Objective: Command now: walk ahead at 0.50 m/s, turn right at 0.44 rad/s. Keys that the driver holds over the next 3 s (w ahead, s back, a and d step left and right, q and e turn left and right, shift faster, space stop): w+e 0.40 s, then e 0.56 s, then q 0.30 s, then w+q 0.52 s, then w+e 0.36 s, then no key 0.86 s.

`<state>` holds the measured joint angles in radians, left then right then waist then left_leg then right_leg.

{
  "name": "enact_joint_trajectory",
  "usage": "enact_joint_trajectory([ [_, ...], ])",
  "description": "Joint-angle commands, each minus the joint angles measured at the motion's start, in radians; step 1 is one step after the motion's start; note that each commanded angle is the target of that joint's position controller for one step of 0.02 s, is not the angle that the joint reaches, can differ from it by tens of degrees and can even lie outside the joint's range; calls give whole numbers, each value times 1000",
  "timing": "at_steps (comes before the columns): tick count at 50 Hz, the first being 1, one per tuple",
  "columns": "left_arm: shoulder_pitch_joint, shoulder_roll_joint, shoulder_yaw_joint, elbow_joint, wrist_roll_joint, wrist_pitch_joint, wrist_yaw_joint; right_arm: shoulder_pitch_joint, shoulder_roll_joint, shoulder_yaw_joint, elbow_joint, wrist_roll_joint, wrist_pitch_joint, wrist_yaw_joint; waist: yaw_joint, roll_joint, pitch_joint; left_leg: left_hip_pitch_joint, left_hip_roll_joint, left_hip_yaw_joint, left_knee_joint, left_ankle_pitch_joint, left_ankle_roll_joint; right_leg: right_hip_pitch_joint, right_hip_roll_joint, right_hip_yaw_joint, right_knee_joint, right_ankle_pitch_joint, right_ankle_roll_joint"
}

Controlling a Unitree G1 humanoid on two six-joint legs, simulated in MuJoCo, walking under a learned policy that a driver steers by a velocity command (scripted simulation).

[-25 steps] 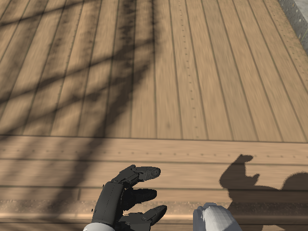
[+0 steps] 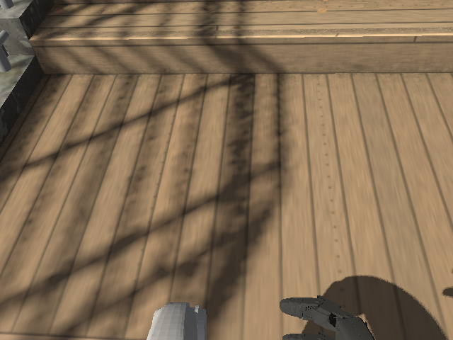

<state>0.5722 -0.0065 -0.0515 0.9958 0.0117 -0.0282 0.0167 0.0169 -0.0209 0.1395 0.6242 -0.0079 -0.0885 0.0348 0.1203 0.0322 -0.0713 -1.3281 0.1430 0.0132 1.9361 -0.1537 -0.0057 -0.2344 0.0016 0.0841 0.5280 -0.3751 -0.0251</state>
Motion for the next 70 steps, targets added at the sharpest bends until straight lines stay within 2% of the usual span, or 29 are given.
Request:
enact_joint_trajectory([
  [1, 94, 212, 68, -47, -39, 28, 49, -376, 16, 13, -225, -5, -43, 12, 0, -150, 70, 102, 27, 44, -385, -243, -19, -14, -251, 345, -413, 148, -226],
  [3, 27, 240, 78, -68, -43, 17, 29, -253, -20, -30, -188, 14, -32, 6, -99, -261, 1, 572, -58, 195, -590, -406, -4, -125, -204, 198, -415, 455, -206],
  [5, -25, 275, 74, -74, -19, -13, 16, 56, -228, -139, -116, 37, -34, -11, -272, -347, -155, 868, -101, 75, -726, -423, 69, 52, -160, 110, -112, 1339, -158],
  [6, -156, 321, 88, -116, -10, -31, 10, 315, -357, -187, -58, 20, -39, -8, -403, -231, -289, 1145, 11, -223, -879, -402, 147, -59, -116, 96, 198, 1383, -128],
  [7, -132, 196, 79, -173, -37, -60, -7, 448, -465, -222, 2, -16, -23, -11, -362, 277, -452, 1449, 208, -798, -1386, -707, 268, -397, 52, 81, 578, 700, -77],
  [8, -129, 140, 76, -155, -9, -77, -37, 451, -446, -219, 25, -26, -3, -38, -342, 362, -457, 1428, 320, -1200, -1700, -796, 316, -535, 131, 194, 1048, 248, -54],
  [10, -299, 65, 62, -264, -27, -45, -63, 231, -217, -166, 97, 4, 25, -50, -181, 186, -62, 1027, 307, -812, -1616, -677, 213, -717, 35, 92, 1373, 265, -79],
  [11, -330, 99, 65, -300, -23, -18, -59, 165, -89, -136, 148, -14, 27, -44, -127, 101, 64, 860, 277, -532, -1491, -593, 160, -721, -11, 41, 1374, 277, -107],
  [13, -242, 140, 74, -290, -40, 22, -59, 145, -1, -114, 227, -46, 10, -31, -38, 87, 100, 778, 213, -246, -1455, -410, 62, -656, -34, 43, 1367, 255, -151],
  [16, -240, 101, 54, -305, -34, 40, -42, 177, -74, -136, 276, -30, 2, -17, -8, 51, 152, 809, 169, 8, -1524, -205, 24, -699, -28, 41, 1219, 320, -152],
  [19, -364, 209, 76, -367, -1, 35, -30, 173, -200, -164, 247, -30, -2, -58, -33, 61, 125, 899, 154, 133, -1701, -65, 88, -642, -51, -29, 914, 385, -57],
  [24, -495, 245, 96, -401, -36, 37, -59, 232, -353, -204, 218, -11, -6, -96, -110, -6, 110, 1141, 125, 278, -1716, 149, 90, -494, -94, -149, 449, 415, -55],
  [28, -509, 294, 128, -430, -32, 43, -70, 251, -421, -238, 185, 32, 28, -83, -130, 75, 90, 1344, 188, 265, -1586, 560, 104, -376, -48, -224, 226, 265, -74],
  [30, -358, 334, 155, -396, -28, 41, -65, 196, -434, -253, 164, 64, 47, -73, -60, 83, 44, 1378, 162, 279, -1384, 735, 80, -226, 16, -264, 50, 253, -107],
  [31, -239, 398, 188, -359, -27, 34, -50, 238, -403, -248, 172, 63, 47, -66, -26, 30, -24, 1335, 96, 276, -1201, 619, 40, -39, 69, -241, -72, 346, -132],
  [32, -198, 485, 214, -362, -15, 32, -26, 255, -346, -233, 152, 16, 42, -68, -35, -69, -36, 1083, 27, 248, -947, 202, -20, 162, -48, -51, -10, 698, -162],
  [33, -251, 568, 218, -397, 8, 27, -21, 344, -233, -199, 89, -27, 28, -75, -157, -301, -145, 691, -169, 167, -575, -503, -89, 439, -276, 407, -8, 792, -372],
  [34, -249, 501, 197, -434, 11, 10, -35, 297, -288, -207, 78, 7, 9, -63, -98, -196, -335, 672, -177, -88, -438, -490, -77, 420, -340, 638, -172, 526, -412],
  [35, -290, 459, 181, -443, 11, -4, -40, 188, -306, -211, 52, 25, 1, -60, -86, -127, -252, 603, -146, -106, -404, -399, -59, 358, -312, 555, -205, 402, -354],
  [37, -380, 392, 159, -460, -22, -9, -35, 138, -309, -211, 42, -10, 4, -76, -128, -16, -138, 606, -82, -119, -500, -234, -29, 132, -233, 390, -183, 342, -260],
  [43, -360, 404, 152, -467, -5, -17, -1, 122, -305, -214, 12, -16, 49, -99, -156, -67, -107, 620, -101, -117, -627, -163, -43, -33, -170, 311, -180, 468, -243],
  [50, -389, 377, 133, -489, -4, 31, 40, 64, -283, -212, -21, -3, 71, -110, -127, -136, -82, 543, -106, -124, -782, -53, -80, -8, -131, 322, -164, 198, -177],
  [55, -400, 279, 94, -436, 23, 32, 18, 88, -239, -191, -8, -3, 62, -100, -95, -173, -76, 800, -62, -87, -1086, -94, -73, -63, -127, 227, -157, 221, -164],
  [58, -408, 305, 97, -400, 19, 24, -6, 129, -263, -197, 9, 8, 51, -80, -99, -171, -11, 973, -96, -38, -1306, -76, -49, -106, -134, 214, -143, 168, -171],
  [60, -387, 332, 104, -385, 11, 18, -4, 138, -307, -207, -1, -9, 42, -72, -100, -131, 29, 1031, -91, -65, -1427, 81, -20, -98, -113, 210, -95, 231, -130],
  [62, -343, 326, 109, -399, 25, 7, 8, 130, -383, -226, -29, -18, 41, -68, -47, 71, -19, 1095, -22, -164, -1389, 389, 42, -110, -2, 95, 14, 191, -60],
  [63, -379, 317, 108, -404, 19, 4, 13, 171, -356, -230, -16, 8, 47, -62, -81, 118, -45, 1054, -28, -194, -1414, 313, 70, -69, 47, -5, 69, 181, -29],
  [67, -434, 281, 116, -427, -13, 3, -4, 242, -328, -231, -22, 14, 60, -64, -102, 122, 40, 941, -13, -369, -1548, -545, 160, -126, 57, -85, 121, -174, -29],
  [70, -368, 302, 129, -418, -10, -36, -23, 144, -311, -222, -68, 21, 55, -63, -42, 79, 94, 748, -88, -305, -1477, -557, 129, 42, -25, 27, -15, -219, -78],
])
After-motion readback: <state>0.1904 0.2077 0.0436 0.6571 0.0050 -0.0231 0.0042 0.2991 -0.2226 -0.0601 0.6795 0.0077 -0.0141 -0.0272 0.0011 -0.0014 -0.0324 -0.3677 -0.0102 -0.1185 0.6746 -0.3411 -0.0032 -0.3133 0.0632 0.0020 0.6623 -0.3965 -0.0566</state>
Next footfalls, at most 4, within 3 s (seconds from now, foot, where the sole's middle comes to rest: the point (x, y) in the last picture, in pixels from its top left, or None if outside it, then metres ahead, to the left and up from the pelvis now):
0.10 left None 0.26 0.18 -0.60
0.64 right None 0.46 -0.13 -0.60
1.20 left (256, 287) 0.60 0.06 -0.60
1.78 left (263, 221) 0.82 0.05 -0.60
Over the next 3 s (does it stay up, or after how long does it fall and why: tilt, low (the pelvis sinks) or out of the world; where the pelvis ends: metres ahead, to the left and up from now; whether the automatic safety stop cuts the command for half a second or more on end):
stays up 1.08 -0.09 0.16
